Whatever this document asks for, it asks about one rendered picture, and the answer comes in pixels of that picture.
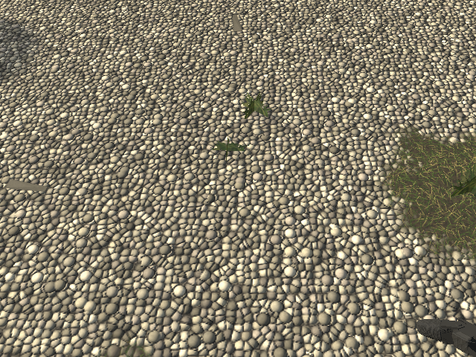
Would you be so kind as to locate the right robot hand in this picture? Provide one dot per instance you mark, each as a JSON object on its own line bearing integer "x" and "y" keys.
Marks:
{"x": 461, "y": 333}

